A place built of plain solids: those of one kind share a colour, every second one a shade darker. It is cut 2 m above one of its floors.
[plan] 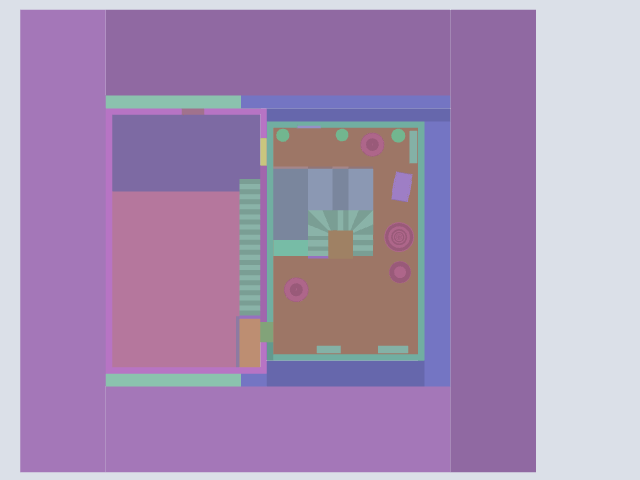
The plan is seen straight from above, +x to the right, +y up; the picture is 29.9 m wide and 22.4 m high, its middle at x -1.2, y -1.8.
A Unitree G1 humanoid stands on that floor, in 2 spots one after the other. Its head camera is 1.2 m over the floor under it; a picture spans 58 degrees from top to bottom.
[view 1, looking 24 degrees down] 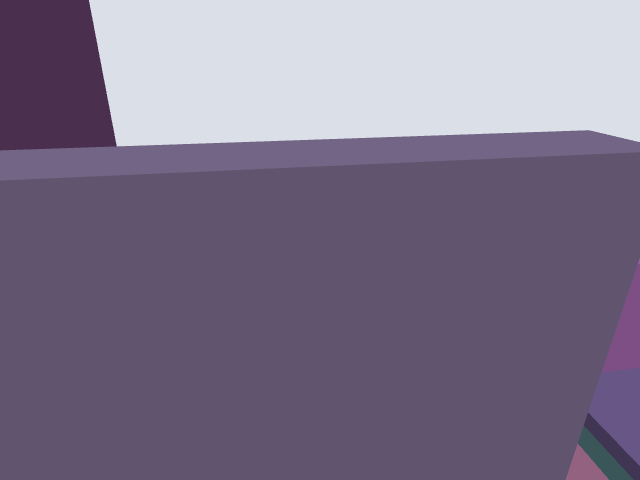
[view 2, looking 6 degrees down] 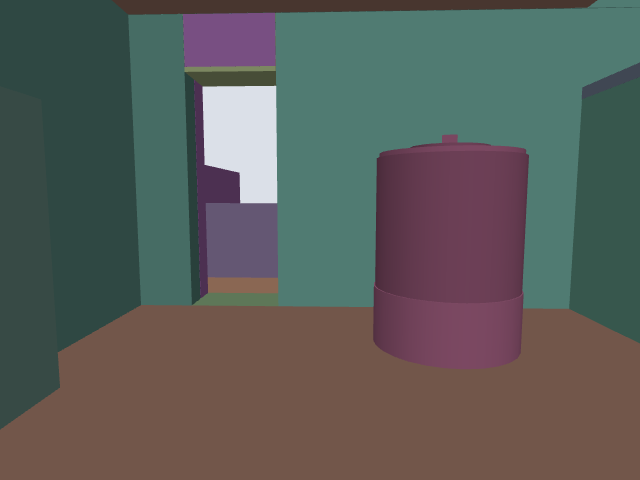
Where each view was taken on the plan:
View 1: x -4.47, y -5.92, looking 170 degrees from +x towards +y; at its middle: guard_out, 0.54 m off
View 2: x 1.18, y -5.02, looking -178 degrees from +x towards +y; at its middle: wall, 4.59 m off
